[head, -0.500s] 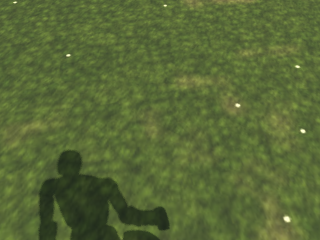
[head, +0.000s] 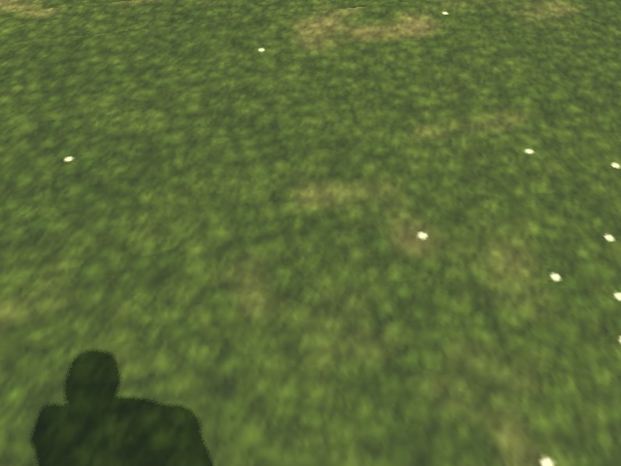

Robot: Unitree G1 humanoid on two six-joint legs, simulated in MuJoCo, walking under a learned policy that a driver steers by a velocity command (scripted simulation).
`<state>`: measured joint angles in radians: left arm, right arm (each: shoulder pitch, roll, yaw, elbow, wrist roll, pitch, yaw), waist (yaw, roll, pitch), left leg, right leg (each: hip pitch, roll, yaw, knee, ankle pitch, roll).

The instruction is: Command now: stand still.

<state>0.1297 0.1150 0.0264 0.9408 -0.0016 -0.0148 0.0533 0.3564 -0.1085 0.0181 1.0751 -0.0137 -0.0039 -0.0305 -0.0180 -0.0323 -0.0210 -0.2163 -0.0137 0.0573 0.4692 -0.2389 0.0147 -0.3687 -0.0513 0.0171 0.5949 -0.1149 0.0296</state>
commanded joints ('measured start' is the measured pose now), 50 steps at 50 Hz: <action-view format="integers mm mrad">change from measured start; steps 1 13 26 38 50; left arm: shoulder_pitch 150 284 25 -366 -25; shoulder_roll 162 218 152 118 155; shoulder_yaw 46 96 72 28 50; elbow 16 103 2 -167 -60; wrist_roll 13 -22 -23 -30 12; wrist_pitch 33 -21 -100 -84 -110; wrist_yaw -16 -6 -20 -85 -79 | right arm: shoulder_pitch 67 -71 69 229 35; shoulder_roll -153 -90 -181 -182 -165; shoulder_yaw -51 -83 -96 -89 -121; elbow -17 -86 -70 -16 -119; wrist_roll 6 38 14 37 43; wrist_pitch -2 -39 -89 -66 -76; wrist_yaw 7 -15 22 -4 -4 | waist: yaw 28 100 3 -78 20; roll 49 -174 87 115 -11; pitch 65 114 132 157 -62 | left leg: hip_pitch -293 -420 185 210 -422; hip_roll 108 24 318 243 153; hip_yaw -161 -37 -505 -164 -177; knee -144 372 -286 -297 813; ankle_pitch -320 -277 -248 293 -62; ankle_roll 30 33 195 152 48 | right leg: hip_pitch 308 216 -680 -378 248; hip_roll -84 -278 -74 14 -231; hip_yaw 60 544 61 -40 231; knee -90 -380 612 -12 -366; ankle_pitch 152 -681 -103 208 20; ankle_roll -28 -297 -94 -62 -228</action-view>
